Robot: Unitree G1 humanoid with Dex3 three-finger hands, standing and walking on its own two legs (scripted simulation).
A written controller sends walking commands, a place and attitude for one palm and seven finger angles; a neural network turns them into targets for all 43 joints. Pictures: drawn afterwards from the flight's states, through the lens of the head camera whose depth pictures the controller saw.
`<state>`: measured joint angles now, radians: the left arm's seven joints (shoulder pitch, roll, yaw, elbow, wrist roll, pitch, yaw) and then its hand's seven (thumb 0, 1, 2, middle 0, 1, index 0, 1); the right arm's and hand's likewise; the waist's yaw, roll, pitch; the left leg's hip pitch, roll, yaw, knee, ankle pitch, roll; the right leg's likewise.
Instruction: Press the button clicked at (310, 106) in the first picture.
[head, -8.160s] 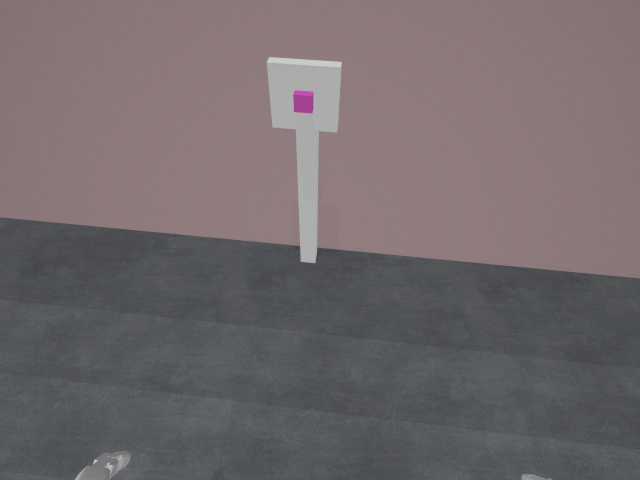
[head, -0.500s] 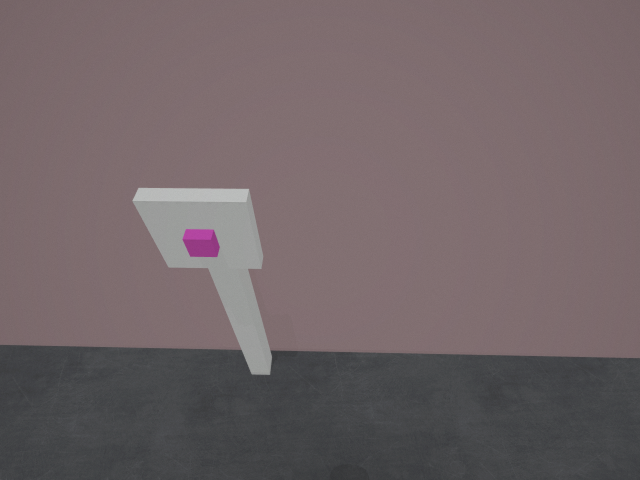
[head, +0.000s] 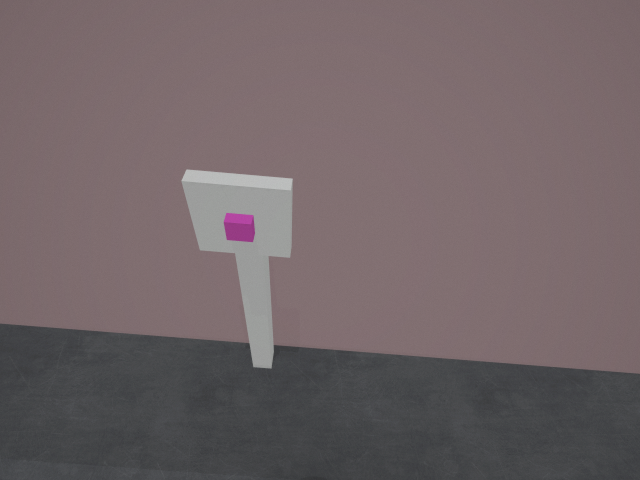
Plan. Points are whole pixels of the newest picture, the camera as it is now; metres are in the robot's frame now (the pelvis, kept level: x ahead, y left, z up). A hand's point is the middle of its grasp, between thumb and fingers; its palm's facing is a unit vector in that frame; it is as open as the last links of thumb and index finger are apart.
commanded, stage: come to a stop and stand still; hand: left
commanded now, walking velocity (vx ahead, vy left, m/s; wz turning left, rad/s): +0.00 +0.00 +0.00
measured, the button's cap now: (240, 226) +0.52 +0.18 -0.05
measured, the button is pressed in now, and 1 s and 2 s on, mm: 0 0 0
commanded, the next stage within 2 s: look again from close up in 1.68 s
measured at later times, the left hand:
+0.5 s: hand out of the picture -0.07 +0.11 -0.18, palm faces +0.06 -0.99 -0.14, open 7.4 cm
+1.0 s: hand out of the picture -0.07 +0.06 -0.17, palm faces +0.08 -0.99 -0.13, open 7.4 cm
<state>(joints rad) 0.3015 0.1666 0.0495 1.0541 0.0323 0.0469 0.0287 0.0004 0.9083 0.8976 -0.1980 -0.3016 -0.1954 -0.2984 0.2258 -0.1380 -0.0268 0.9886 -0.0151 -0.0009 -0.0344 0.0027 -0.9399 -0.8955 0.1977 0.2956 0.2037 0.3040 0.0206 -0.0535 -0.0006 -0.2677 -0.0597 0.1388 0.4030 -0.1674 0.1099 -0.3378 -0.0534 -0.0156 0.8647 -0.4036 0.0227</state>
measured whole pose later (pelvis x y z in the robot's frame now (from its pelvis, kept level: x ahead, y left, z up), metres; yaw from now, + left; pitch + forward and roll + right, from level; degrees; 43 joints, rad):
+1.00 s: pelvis -0.02 -0.07 +0.00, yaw +1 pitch -1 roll +1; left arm 0.40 0.06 -0.01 1.14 0.01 -0.03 0.05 0.00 0.91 0.90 -0.20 -0.30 -0.20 -0.30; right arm 0.33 -0.08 0.01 1.15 -0.01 0.00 -0.03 0.01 -0.92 -0.90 0.19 0.30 0.20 0.30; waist 0.00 0.00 0.01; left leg -0.28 0.03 0.09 0.43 -0.14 0.01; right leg -0.11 0.06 -0.08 0.43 -0.32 -0.09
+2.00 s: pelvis +0.00 -0.04 -0.01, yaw -2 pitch -2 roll -1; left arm 0.36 0.14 0.00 1.06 0.02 -0.03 0.06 0.00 0.90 0.90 -0.20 -0.30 -0.20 -0.30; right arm 0.29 -0.15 -0.01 1.03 -0.01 -0.02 -0.04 0.01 -0.93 -0.90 0.19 0.30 0.20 0.30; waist -0.02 -0.01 0.03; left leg -0.28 -0.02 0.06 0.60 -0.29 0.06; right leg -0.12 0.05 -0.04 0.56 -0.39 -0.05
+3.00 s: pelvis -0.01 +0.02 +0.00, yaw +0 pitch +1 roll -2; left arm 0.34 0.15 0.03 1.10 0.04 0.00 0.01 0.00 0.91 0.90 -0.20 -0.30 -0.20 -0.30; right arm 0.38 -0.09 -0.01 1.07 -0.02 -0.06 -0.03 0.01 -0.92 -0.90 0.20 0.30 0.20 0.30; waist 0.00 -0.08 -0.01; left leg -0.20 -0.01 0.09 0.48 -0.31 0.08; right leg -0.50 -0.02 -0.04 1.08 -0.34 -0.03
